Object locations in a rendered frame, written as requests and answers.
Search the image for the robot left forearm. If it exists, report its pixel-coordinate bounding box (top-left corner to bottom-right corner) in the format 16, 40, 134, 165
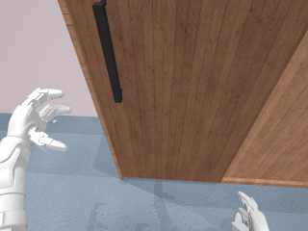
0, 137, 33, 231

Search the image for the handle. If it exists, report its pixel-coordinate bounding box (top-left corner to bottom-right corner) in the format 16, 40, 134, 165
92, 0, 123, 103

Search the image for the robot right hand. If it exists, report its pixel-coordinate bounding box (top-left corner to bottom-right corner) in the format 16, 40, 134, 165
231, 192, 270, 231

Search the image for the wardrobe door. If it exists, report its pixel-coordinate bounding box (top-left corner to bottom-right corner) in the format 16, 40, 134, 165
224, 30, 308, 182
65, 0, 308, 183

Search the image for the robot left hand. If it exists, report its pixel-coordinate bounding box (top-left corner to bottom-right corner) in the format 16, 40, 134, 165
7, 88, 72, 152

